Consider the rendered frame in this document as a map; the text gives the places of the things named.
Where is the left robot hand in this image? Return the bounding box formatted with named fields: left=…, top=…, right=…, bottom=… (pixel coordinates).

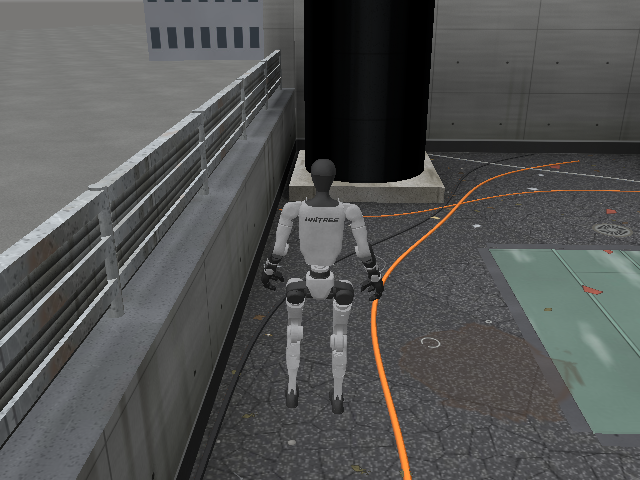
left=261, top=269, right=284, bottom=291

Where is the robot right upper arm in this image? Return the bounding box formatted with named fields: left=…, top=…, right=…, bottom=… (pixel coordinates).
left=343, top=203, right=371, bottom=258

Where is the right robot forearm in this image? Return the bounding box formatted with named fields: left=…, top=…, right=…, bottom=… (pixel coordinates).
left=361, top=242, right=381, bottom=282

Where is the robot left upper arm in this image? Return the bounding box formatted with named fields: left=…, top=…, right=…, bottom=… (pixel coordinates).
left=272, top=201, right=301, bottom=256

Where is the robot right thigh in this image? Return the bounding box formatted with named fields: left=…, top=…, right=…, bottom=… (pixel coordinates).
left=330, top=280, right=354, bottom=352

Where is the left robot forearm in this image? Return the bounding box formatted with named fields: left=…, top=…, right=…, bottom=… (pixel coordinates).
left=264, top=240, right=283, bottom=275

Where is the humanoid robot head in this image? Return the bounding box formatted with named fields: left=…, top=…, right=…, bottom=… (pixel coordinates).
left=305, top=159, right=339, bottom=207

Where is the right robot hand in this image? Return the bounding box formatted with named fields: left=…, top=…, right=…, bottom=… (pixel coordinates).
left=361, top=278, right=384, bottom=301

